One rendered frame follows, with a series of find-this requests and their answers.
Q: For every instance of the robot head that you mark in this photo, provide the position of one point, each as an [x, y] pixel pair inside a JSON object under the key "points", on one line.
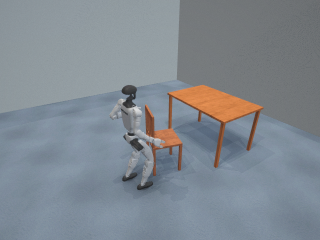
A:
{"points": [[129, 90]]}

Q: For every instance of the robot right upper arm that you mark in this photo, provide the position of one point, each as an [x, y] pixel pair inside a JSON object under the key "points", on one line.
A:
{"points": [[137, 115]]}

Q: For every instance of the chair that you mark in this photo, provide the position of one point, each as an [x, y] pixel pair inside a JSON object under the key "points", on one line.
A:
{"points": [[168, 135]]}

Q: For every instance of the robot left shin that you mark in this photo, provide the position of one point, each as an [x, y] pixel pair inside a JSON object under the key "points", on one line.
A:
{"points": [[131, 165]]}

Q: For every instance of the right robot hand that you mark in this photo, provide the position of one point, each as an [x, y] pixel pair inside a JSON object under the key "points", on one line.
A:
{"points": [[157, 142]]}

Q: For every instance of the right robot forearm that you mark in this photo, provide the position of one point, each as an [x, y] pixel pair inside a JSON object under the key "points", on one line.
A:
{"points": [[145, 137]]}

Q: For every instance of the robot left upper arm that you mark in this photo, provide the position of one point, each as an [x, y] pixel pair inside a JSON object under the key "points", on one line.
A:
{"points": [[116, 109]]}

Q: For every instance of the left robot forearm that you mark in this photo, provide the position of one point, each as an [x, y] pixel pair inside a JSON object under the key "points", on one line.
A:
{"points": [[119, 115]]}

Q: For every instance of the table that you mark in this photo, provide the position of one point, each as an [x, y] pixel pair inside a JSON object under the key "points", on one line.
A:
{"points": [[218, 105]]}

